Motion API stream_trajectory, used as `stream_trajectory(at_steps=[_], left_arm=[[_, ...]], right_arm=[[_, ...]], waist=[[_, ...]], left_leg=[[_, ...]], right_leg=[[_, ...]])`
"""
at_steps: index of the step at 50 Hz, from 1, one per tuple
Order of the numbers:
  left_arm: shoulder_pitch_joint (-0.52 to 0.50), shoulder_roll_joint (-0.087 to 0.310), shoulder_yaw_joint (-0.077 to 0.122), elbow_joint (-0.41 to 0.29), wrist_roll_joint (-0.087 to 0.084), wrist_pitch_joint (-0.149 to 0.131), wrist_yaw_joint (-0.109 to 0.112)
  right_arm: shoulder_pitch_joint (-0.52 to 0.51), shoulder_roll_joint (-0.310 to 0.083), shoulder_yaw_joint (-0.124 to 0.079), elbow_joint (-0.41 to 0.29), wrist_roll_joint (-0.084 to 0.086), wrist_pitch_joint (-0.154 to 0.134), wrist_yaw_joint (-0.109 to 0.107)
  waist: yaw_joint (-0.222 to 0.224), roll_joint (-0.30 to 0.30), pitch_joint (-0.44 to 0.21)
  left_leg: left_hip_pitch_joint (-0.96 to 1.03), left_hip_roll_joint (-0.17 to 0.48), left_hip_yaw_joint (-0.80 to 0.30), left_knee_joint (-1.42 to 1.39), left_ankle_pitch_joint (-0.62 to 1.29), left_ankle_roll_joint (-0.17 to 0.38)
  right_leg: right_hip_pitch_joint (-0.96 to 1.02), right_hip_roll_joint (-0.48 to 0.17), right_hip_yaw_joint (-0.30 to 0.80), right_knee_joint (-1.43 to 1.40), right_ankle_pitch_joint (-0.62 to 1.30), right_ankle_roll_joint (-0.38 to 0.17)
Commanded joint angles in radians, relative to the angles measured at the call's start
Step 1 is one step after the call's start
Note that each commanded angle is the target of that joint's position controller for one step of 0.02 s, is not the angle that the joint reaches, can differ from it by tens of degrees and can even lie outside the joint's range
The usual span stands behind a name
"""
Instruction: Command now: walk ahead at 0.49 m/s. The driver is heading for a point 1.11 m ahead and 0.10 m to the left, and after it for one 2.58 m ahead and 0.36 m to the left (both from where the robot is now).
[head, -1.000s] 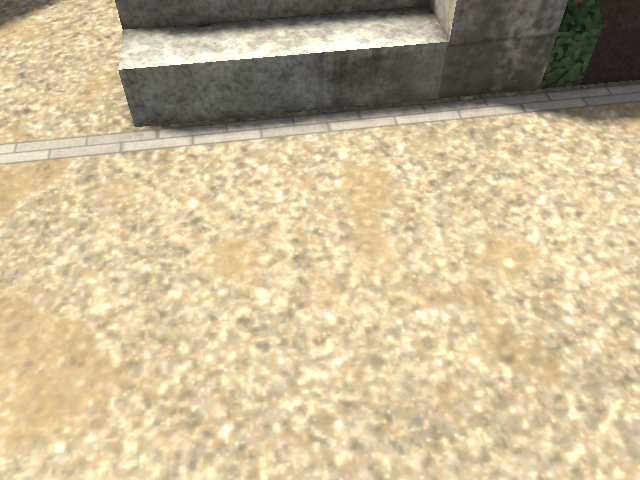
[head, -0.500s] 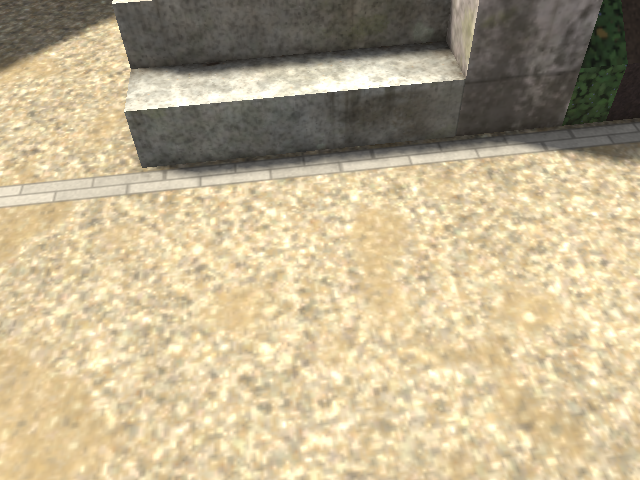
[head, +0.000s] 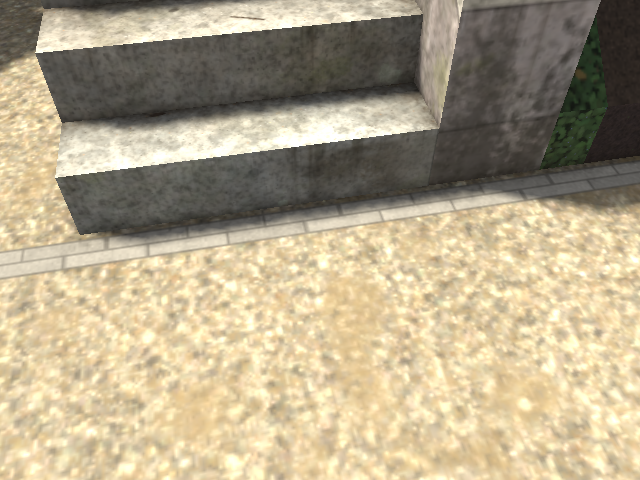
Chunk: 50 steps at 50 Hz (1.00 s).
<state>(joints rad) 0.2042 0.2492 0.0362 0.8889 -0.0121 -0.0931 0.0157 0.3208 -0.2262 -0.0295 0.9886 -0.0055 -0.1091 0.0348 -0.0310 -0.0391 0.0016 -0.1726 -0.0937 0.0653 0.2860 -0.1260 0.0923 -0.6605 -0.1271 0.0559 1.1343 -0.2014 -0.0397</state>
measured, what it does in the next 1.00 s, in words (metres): walks ahead: right foot, then left foot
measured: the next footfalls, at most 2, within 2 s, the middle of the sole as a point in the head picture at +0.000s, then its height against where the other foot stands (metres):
right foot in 0.30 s outside the picture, level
left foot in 0.86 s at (289, 423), level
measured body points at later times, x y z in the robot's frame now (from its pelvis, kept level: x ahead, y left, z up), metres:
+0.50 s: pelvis +0.28 -0.08 +0.00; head +0.29 -0.10 +0.45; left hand +0.33 +0.18 -0.12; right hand +0.37 -0.35 -0.14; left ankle +0.28 +0.08 -0.66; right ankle +0.30 -0.16 -0.74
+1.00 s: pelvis +0.55 -0.01 -0.01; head +0.58 +0.00 +0.44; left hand +0.59 +0.25 -0.15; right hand +0.66 -0.27 -0.13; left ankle +0.61 +0.07 -0.74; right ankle +0.47 -0.17 -0.65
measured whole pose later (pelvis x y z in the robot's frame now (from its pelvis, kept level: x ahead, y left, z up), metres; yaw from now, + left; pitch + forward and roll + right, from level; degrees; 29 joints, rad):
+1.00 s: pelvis +0.55 -0.01 -0.01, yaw +1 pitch +1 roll +0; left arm 0.29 0.26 0.05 0.96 0.00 -0.10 0.00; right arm 0.18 -0.24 -0.05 0.91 -0.01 -0.10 0.03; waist 0.00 -0.03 0.03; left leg -0.34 -0.03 0.06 0.45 -0.15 0.06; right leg -0.44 -0.06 0.03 1.18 -0.35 -0.05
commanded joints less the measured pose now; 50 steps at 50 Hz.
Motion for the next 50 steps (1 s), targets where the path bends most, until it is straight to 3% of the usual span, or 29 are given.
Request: stream_trajectory(at_steps=[1, 5, 10, 12, 13, 14, 15, 16, 17, 18, 19, 20, 22, 23, 25, 28, 31, 36, 40, 41, 42, 43, 44, 45, 46, 47, 48, 49, 50], left_arm=[[0.033, 0.044, 0.013, -0.042, 0.012, 0.004, 0.007], [-0.129, 0.028, 0.006, -0.084, 0.003, -0.008, -0.006], [-0.249, 0.044, 0.003, -0.134, -0.010, -0.017, -0.036], [-0.221, 0.067, 0.011, -0.138, -0.010, -0.026, -0.046], [-0.161, 0.087, 0.021, -0.125, -0.009, -0.030, -0.047], [-0.022, 0.125, 0.044, -0.083, -0.008, -0.032, -0.044], [0.185, 0.204, 0.071, -0.034, 0.001, -0.034, -0.036], [0.302, 0.303, 0.097, -0.006, 0.011, -0.024, -0.037], [0.303, 0.212, 0.071, -0.007, 0.009, -0.024, -0.039], [0.206, 0.159, 0.052, -0.025, 0.006, -0.026, -0.039], [0.108, 0.125, 0.039, -0.050, 0.006, -0.024, -0.040], [0.048, 0.096, 0.030, -0.057, 0.011, -0.024, -0.046], [0.021, 0.064, 0.021, -0.047, 0.018, -0.029, -0.053], [0.039, 0.072, 0.023, -0.034, 0.017, -0.032, -0.053], [0.077, 0.102, 0.032, -0.011, 0.017, -0.034, -0.045], [0.127, 0.113, 0.034, 0.013, 0.015, -0.023, -0.027], [0.165, 0.124, 0.034, 0.029, 0.008, -0.016, -0.016], [0.245, 0.134, 0.040, 0.077, -0.002, -0.001, -0.010], [0.225, 0.155, 0.052, 0.087, -0.006, 0.016, -0.001], [0.203, 0.164, 0.054, 0.082, -0.005, 0.021, -0.001], [0.184, 0.153, 0.050, 0.077, -0.002, 0.027, -0.001], [0.179, 0.124, 0.036, 0.059, 0.010, 0.027, -0.001], [0.292, 0.008, 0.000, 0.044, 0.014, 0.006, -0.014], [0.279, 0.029, 0.002, 0.062, -0.001, -0.023, -0.020], [0.184, 0.120, 0.026, 0.034, -0.030, -0.039, -0.024], [0.110, 0.130, 0.027, 0.012, -0.034, -0.043, -0.020], [0.073, 0.122, 0.033, 0.006, -0.020, -0.038, -0.012], [0.087, 0.109, 0.039, 0.009, -0.009, -0.024, -0.005], [0.160, 0.047, 0.014, 0.036, 0.094, 0.013, -0.033]], right_arm=[[-0.041, -0.133, -0.021, -0.055, 0.002, -0.017, -0.020], [0.039, -0.161, -0.026, -0.038, 0.018, -0.004, -0.034], [0.111, -0.170, -0.032, -0.005, 0.027, 0.017, -0.037], [0.101, -0.183, -0.038, -0.003, 0.027, 0.028, -0.039], [0.080, -0.189, -0.039, -0.008, 0.026, 0.033, -0.039], [0.064, -0.173, -0.033, -0.014, 0.021, 0.039, -0.039], [0.055, -0.133, -0.015, -0.039, 0.005, 0.038, -0.038], [0.165, -0.013, 0.021, -0.048, 0.007, 0.014, -0.029], [0.144, -0.075, 0.008, -0.036, 0.023, -0.012, -0.025], [0.058, -0.157, -0.013, -0.066, 0.048, -0.026, -0.021], [-0.005, -0.162, -0.016, -0.083, 0.048, -0.027, -0.026], [-0.038, -0.147, -0.019, -0.089, 0.033, -0.021, -0.031], [-0.006, -0.110, -0.024, -0.080, 0.022, 0.009, -0.036], [0.008, -0.091, -0.022, -0.075, 0.021, 0.020, -0.038], [-0.030, -0.090, -0.026, -0.092, 0.016, 0.030, -0.041], [-0.146, -0.083, -0.029, -0.131, 0.009, 0.029, -0.040], [-0.253, -0.067, -0.023, -0.160, 0.013, 0.023, -0.031], [-0.393, -0.067, -0.016, -0.206, 0.025, 0.013, -0.010], [-0.378, -0.098, -0.025, -0.222, 0.027, -0.001, 0.010], [-0.313, -0.120, -0.037, -0.206, 0.026, -0.003, 0.009], [-0.170, -0.156, -0.059, -0.161, 0.024, -0.003, 0.005], [0.022, -0.220, -0.084, -0.111, 0.018, -0.002, -0.005], [0.149, -0.324, -0.110, -0.087, 0.000, 0.005, -0.011], [0.145, -0.252, -0.085, -0.086, 0.006, 0.007, -0.009], [0.057, -0.197, -0.068, -0.097, 0.016, 0.004, -0.010], [-0.037, -0.160, -0.056, -0.121, 0.017, 0.004, -0.011], [-0.103, -0.130, -0.047, -0.129, 0.010, 0.004, -0.007], [-0.133, -0.105, -0.038, -0.130, 0.000, 0.000, -0.004], [-0.063, -0.106, -0.038, -0.083, -0.031, 0.004, -0.016]], waist=[[0.047, 0.074, 0.054], [-0.012, 0.077, 0.054], [-0.047, 0.092, 0.081], [-0.018, 0.106, 0.065], [0.022, 0.116, 0.033], [0.090, 0.104, -0.047], [0.166, 0.034, -0.199], [0.140, -0.224, -0.333], [0.150, -0.205, -0.368], [0.128, -0.146, -0.225], [0.096, -0.066, -0.148], [0.069, -0.014, -0.081], [0.019, -0.042, -0.045], [0.010, -0.039, -0.035], [0.007, -0.020, -0.007], [0.032, -0.011, 0.020], [0.063, -0.020, 0.042], [0.105, -0.021, 0.091], [0.064, -0.040, 0.067], [0.024, -0.056, 0.023], [-0.048, -0.048, -0.058], [-0.118, 0.000, -0.192], [-0.087, 0.244, -0.346], [-0.091, 0.283, -0.408], [-0.078, 0.224, -0.250], [-0.049, 0.146, -0.151], [-0.016, 0.091, -0.077], [0.022, 0.107, -0.050], [0.060, 0.056, -0.013]], left_leg=[[-0.105, 0.280, -0.207, -0.203, 0.072, 0.172], [-0.020, 0.264, -0.158, -0.185, 0.085, 0.127], [0.145, 0.328, -0.180, -0.111, 0.059, 0.112], [0.187, 0.351, -0.193, -0.054, 0.117, 0.096], [0.187, 0.341, -0.180, 0.015, 0.244, 0.081], [0.163, 0.289, -0.137, 0.179, 0.402, 0.058], [0.001, 0.226, -0.077, 0.472, 0.325, 0.020], [-0.431, 0.049, -0.016, 0.864, -0.098, -0.058], [-0.560, 0.055, -0.171, 1.023, -0.406, -0.043], [-0.632, 0.114, -0.183, 1.065, -0.344, -0.020], [-0.602, 0.172, -0.152, 1.032, -0.250, -0.015], [-0.565, 0.203, -0.140, 0.964, -0.185, -0.020], [-0.458, 0.236, -0.138, 0.878, -0.118, -0.029], [-0.447, 0.236, -0.128, 0.859, -0.102, -0.036], [-0.497, 0.240, -0.122, 0.793, -0.039, -0.053], [-0.571, 0.239, -0.117, 0.624, 0.095, -0.072], [-0.537, 0.215, -0.091, 0.443, 0.216, -0.073], [-0.549, 0.186, -0.075, 0.291, 0.204, -0.057], [-0.454, 0.155, -0.056, 0.231, 0.074, -0.011], [-0.340, 0.122, -0.027, 0.223, 0.051, 0.005], [-0.147, 0.085, 0.002, 0.209, 0.058, 0.029], [0.161, 0.178, -0.102, 0.243, 0.077, 0.079], [0.564, 0.440, -0.564, 0.180, -0.070, 0.242], [0.598, 0.495, -0.819, 0.023, -0.147, 0.268], [0.471, 0.459, -0.677, 0.010, -0.171, 0.208], [0.307, 0.423, -0.529, -0.011, -0.116, 0.169], [0.155, 0.381, -0.428, -0.049, -0.042, 0.148], [0.058, 0.343, -0.354, -0.083, 0.003, 0.128], [-0.064, 0.318, -0.279, -0.103, 0.099, 0.098]], right_leg=[[-0.019, -0.042, 0.002, -0.145, 0.161, 0.027], [0.017, 0.005, -0.038, -0.432, 0.307, 0.035], [0.011, 0.033, -0.042, -0.580, 0.214, 0.014], [0.073, 0.051, -0.053, -0.621, 0.134, -0.014], [0.168, 0.077, -0.076, -0.642, 0.108, -0.032], [0.349, 0.109, -0.099, -0.662, 0.103, -0.058], [0.651, -0.011, 0.035, -0.638, 0.123, -0.122], [1.039, -0.245, 0.481, -0.716, -0.034, -0.276], [1.050, -0.276, 0.679, -0.834, -0.099, -0.282], [0.927, -0.249, 0.538, -0.841, -0.082, -0.232], [0.781, -0.209, 0.395, -0.861, 0.004, -0.205], [0.653, -0.166, 0.302, -0.901, 0.075, -0.193], [0.527, -0.106, 0.190, -0.960, 0.145, -0.174], [0.504, -0.095, 0.154, -0.976, 0.195, -0.182], [0.503, -0.092, 0.108, -0.997, 0.280, -0.193], [0.543, -0.085, 0.063, -1.012, 0.316, -0.183], [0.553, -0.063, 0.016, -1.027, 0.275, -0.160], [0.679, -0.106, 0.012, -0.998, 0.240, -0.154], [0.761, -0.144, 0.014, -0.898, 0.399, -0.128], [0.755, -0.132, 0.000, -0.825, 0.560, -0.116], [0.718, -0.084, -0.037, -0.662, 0.692, -0.093], [0.543, -0.028, -0.076, -0.401, 0.567, -0.058], [0.119, 0.146, -0.104, 0.016, 0.095, 0.019], [-0.024, 0.181, 0.054, 0.178, -0.361, 0.010], [-0.115, 0.116, 0.066, 0.234, -0.315, -0.011], [-0.103, 0.054, 0.033, 0.194, -0.214, -0.022], [-0.056, 0.016, 0.013, 0.125, -0.137, -0.019], [0.013, -0.015, 0.018, 0.068, -0.089, -0.019], [0.133, 0.011, -0.026, 0.018, -0.075, -0.009]])
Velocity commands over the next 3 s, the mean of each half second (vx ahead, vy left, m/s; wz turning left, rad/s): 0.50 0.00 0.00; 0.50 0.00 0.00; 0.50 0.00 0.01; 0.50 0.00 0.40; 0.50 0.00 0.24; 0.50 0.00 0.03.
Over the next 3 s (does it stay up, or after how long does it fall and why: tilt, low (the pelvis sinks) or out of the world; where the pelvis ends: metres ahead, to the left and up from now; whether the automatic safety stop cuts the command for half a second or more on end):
stays up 1.45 0.11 0.22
